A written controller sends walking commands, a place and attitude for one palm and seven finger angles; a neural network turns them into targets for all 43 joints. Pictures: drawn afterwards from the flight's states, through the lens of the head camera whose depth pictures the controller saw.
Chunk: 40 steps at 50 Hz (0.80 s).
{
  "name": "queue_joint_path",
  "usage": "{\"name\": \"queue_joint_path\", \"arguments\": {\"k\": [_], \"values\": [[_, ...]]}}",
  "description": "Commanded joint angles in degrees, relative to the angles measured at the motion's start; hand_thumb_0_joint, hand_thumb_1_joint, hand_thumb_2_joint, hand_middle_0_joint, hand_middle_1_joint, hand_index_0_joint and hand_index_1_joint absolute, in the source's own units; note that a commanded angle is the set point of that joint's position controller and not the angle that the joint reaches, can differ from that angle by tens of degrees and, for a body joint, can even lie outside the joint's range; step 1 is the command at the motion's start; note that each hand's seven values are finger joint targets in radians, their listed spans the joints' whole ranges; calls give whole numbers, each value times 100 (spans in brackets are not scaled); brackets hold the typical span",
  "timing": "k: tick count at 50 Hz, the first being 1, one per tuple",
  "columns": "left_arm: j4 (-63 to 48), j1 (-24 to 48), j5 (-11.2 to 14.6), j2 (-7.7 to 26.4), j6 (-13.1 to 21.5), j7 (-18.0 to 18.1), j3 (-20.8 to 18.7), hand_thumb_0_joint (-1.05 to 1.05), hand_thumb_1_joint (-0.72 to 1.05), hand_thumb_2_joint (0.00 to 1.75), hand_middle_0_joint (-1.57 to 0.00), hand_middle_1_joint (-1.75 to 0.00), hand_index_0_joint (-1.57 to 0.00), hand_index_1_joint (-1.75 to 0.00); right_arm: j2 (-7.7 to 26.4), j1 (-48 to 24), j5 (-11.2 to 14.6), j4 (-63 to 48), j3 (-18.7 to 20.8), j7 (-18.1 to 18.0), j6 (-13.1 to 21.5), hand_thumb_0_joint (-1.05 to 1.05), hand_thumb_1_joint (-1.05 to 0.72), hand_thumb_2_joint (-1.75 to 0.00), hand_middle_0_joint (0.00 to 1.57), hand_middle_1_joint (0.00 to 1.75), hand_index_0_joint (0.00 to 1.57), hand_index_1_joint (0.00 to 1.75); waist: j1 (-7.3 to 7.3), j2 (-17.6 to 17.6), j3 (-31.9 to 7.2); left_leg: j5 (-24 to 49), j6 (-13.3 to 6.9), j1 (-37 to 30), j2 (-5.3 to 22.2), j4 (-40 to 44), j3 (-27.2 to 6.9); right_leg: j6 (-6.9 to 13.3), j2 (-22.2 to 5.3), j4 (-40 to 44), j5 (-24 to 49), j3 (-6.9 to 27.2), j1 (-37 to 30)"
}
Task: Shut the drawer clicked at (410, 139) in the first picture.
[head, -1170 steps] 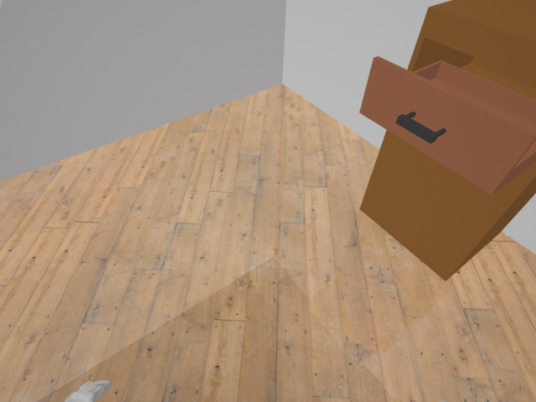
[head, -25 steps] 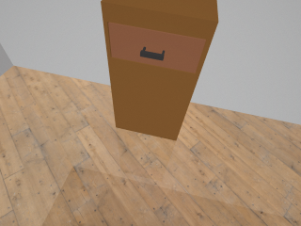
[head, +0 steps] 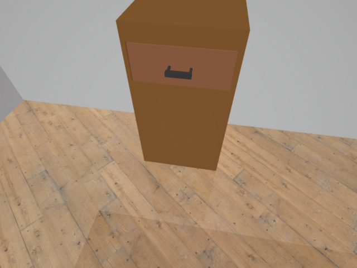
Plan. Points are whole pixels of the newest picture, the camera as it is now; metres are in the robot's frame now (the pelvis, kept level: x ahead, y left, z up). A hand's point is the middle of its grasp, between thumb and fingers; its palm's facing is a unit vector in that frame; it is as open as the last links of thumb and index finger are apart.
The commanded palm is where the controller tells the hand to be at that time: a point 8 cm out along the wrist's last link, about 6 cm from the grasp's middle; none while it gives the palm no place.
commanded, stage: let the arm hang, fingers relaxed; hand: left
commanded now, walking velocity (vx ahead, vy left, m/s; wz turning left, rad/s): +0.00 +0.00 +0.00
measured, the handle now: (179, 71) +0.85 +0.05 -0.02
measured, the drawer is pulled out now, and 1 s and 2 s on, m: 0.00 0.00 0.00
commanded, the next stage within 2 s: look to check the result in 0.24 s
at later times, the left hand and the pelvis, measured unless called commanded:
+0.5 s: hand out of the picture -0.02 +0.15 -0.18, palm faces +0.05 -0.99 -0.15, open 7.3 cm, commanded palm none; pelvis +0.00 +0.00 +0.00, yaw +0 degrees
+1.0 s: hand out of the picture +0.00 +0.14 -0.18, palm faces +0.05 -0.98 -0.17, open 7.3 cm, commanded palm none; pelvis +0.01 -0.01 +0.00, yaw +0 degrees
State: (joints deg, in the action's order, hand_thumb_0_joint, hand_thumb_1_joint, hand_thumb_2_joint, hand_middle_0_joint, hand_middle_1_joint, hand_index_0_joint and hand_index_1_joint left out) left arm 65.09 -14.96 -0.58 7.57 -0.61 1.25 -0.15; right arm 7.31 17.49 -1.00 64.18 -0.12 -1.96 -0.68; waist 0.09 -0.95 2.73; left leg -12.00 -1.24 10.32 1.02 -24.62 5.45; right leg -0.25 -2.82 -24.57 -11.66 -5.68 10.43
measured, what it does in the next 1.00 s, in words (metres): stands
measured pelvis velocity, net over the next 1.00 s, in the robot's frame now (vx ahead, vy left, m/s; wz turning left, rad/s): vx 0.01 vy -0.01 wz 0.00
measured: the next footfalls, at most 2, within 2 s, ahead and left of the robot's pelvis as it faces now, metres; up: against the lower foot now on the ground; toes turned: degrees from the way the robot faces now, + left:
none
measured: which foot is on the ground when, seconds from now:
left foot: down 0.00-1.00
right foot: down 0.00-1.00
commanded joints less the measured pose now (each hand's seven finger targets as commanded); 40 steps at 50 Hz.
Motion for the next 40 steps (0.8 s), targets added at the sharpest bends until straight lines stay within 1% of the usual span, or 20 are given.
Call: {"name": "queue_joint_path", "arguments": {"k": [1,4,5,7,10,11,17,20,21,22,24,25,27,29,30,34,35,37,40], "values": [[-24,-466,-2,536,59,67,-137,0,90,90,-20,-30,-20,-30,412,447,-7,-37,131,-28,66,0,-90,-90,20,30,20,30,-26,20,380,-251,-86,413,487,702,-625,206,-346,585,-335,412,154],[0,-505,5,483,60,74,-141,0,90,90,-20,-30,-20,-30,339,530,-8,-1,137,-32,59,0,-90,-90,20,30,20,30,-21,55,435,-254,-89,420,468,685,-605,216,-355,593,-366,417,207],[1,-516,1,524,63,78,-137,0,90,90,-20,-30,-20,-30,368,549,5,9,144,-29,54,0,-90,-90,20,30,20,30,-23,55,446,-231,-81,411,463,655,-601,214,-346,588,-388,426,238],[6,-514,7,474,70,81,-150,0,90,90,-20,-30,-20,-30,293,632,-8,36,150,-33,54,0,-90,-90,20,30,20,30,-5,76,368,-256,-83,405,453,628,-578,224,-364,608,-425,437,204],[4,-550,7,462,78,95,-151,0,90,90,-20,-30,-20,-30,295,673,5,54,163,-36,52,0,-90,-90,20,30,20,30,-2,113,364,-142,-83,351,450,566,-583,231,-354,574,-404,418,258],[17,-552,9,436,74,94,-157,0,90,90,-20,-30,-20,-30,250,671,-3,74,163,-35,50,0,-90,-90,20,30,20,30,3,115,369,-212,-85,336,459,579,-568,229,-367,588,-465,418,298],[60,-606,9,376,92,103,-155,0,90,90,-20,-30,-20,-30,199,703,5,113,167,-52,73,0,-90,-90,20,30,20,30,14,-16,268,11,-93,239,485,554,-566,224,-360,532,-218,405,251],[66,-634,0,383,112,113,-156,0,90,90,-20,-30,-20,-30,244,708,23,101,178,-57,80,0,-90,-90,20,30,20,30,24,53,203,171,-86,183,500,509,-575,216,-337,522,-119,414,216],[86,-619,4,353,109,112,-152,0,90,90,-20,-30,-20,-30,219,699,16,114,171,-60,83,0,-90,-90,20,30,20,30,27,57,223,155,-90,179,504,525,-578,214,-351,527,-134,411,225],[96,-620,4,334,102,111,-151,0,90,90,-20,-30,-20,-30,205,684,14,126,169,-62,80,0,-90,-90,20,30,20,30,29,-21,303,82,-84,221,495,544,-575,210,-351,545,-187,411,265],[108,-646,2,314,108,112,-150,0,90,90,-20,-30,-20,-30,199,668,12,118,168,-64,82,0,-90,-90,20,30,20,30,31,-26,306,103,-87,186,496,557,-578,212,-351,556,-153,418,273],[111,-680,-6,345,113,117,-151,0,90,90,-20,-30,-20,-30,226,647,25,107,179,-62,76,0,-90,-90,20,30,20,30,20,34,328,176,-80,149,504,519,-559,208,-348,566,-134,420,314],[116,-641,-1,309,117,116,-149,0,90,90,-20,-30,-20,-30,206,662,12,119,171,-63,75,0,-90,-90,20,30,20,30,48,63,319,138,-79,154,506,534,-559,206,-347,571,-144,422,290],[108,-639,0,321,115,112,-146,0,90,90,-20,-30,-20,-30,228,629,15,111,167,-63,78,0,-90,-90,20,30,20,30,43,13,341,110,-75,163,499,550,-569,201,-348,588,-168,432,293],[106,-662,-9,344,125,115,-153,0,90,90,-20,-30,-20,-30,251,618,24,94,180,-60,79,0,-90,-90,20,30,20,30,32,56,329,217,-73,135,506,520,-555,201,-349,581,-98,422,295],[113,-626,-5,315,120,112,-148,0,90,90,-20,-30,-20,-30,228,579,10,104,172,-59,71,0,-90,-90,20,30,20,30,48,57,393,81,-65,134,492,555,-555,200,-345,615,-191,448,342],[96,-637,-10,349,124,114,-150,0,90,90,-20,-30,-20,-30,268,560,22,93,176,-57,67,0,-90,-90,20,30,20,30,38,33,425,103,-59,147,495,540,-554,201,-337,620,-195,457,365],[96,-618,-4,323,124,111,-150,0,90,90,-20,-30,-20,-30,244,547,7,101,172,-56,67,0,-90,-90,20,30,20,30,43,88,378,51,-60,135,499,549,-541,201,-348,633,-213,460,324],[82,-619,-7,379,144,111,-163,0,90,90,-20,-30,-20,-30,297,520,19,93,182,-56,79,0,-90,-90,20,30,20,30,32,156,296,312,-54,53,503,493,-530,202,-355,619,-33,455,270]]}}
